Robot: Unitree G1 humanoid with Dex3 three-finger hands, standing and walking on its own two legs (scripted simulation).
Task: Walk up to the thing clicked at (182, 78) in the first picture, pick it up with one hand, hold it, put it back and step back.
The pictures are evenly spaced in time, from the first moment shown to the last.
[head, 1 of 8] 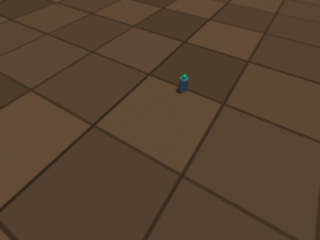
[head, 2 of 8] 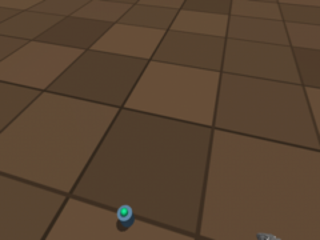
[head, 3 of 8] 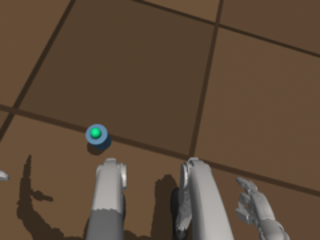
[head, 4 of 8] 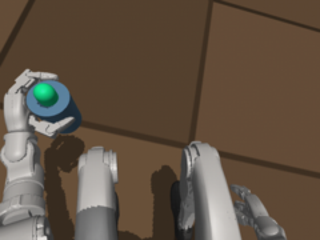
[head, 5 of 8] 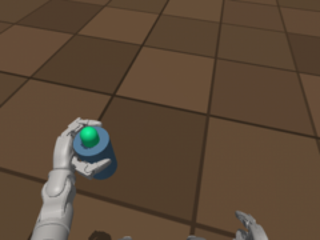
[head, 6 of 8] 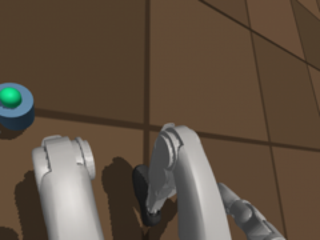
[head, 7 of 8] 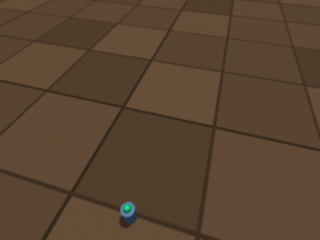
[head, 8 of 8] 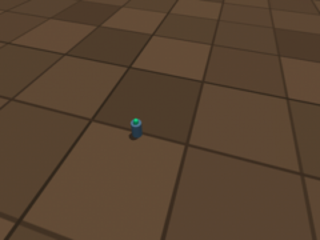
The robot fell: no
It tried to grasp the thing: yes
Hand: left
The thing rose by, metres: 0.69
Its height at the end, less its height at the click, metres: +0.00
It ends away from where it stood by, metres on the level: 0.01
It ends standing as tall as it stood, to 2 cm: yes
